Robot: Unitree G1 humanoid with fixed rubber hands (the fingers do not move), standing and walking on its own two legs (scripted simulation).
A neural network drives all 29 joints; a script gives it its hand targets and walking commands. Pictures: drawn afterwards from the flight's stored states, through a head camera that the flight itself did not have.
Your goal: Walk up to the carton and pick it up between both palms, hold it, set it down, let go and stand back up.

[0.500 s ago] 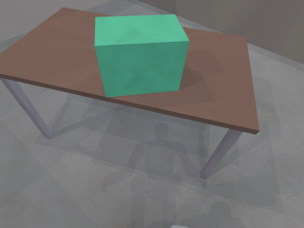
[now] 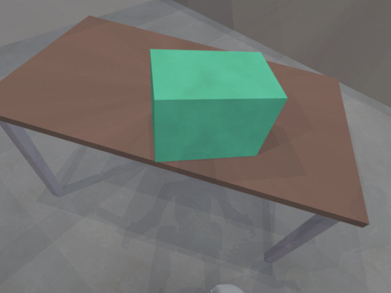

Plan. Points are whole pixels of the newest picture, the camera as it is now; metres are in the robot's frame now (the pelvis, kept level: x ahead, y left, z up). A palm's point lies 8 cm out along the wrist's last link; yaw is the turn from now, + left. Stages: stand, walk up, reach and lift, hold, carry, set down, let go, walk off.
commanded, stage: walk up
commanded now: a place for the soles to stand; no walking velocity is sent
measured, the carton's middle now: (207, 107) +0.61 -0.05 +0.00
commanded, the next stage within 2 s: none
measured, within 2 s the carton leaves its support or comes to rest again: neither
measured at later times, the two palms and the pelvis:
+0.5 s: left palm (34, 286) +0.17 +0.29 -0.08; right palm (324, 284) +0.18 -0.33 -0.15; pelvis +0.09 -0.04 -0.02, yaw -4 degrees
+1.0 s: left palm out of the picture +0.16 +0.34 -0.15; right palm (327, 282) +0.17 -0.28 -0.06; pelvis +0.11 +0.05 +0.00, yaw -3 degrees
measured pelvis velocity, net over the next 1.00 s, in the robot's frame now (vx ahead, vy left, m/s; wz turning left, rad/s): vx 0.11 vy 0.05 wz -0.05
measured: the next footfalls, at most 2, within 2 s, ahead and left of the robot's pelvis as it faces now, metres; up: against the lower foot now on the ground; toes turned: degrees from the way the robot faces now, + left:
right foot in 0.26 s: +0.16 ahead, -0.19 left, +0.00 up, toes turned +0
left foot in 0.66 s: +0.21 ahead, +0.09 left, +0.00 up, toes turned +1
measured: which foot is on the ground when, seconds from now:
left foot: down 0.00-0.26, up 0.28-0.64, down 0.66-1.00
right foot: up 0.00-0.24, down 0.26-0.68, up 0.70-1.00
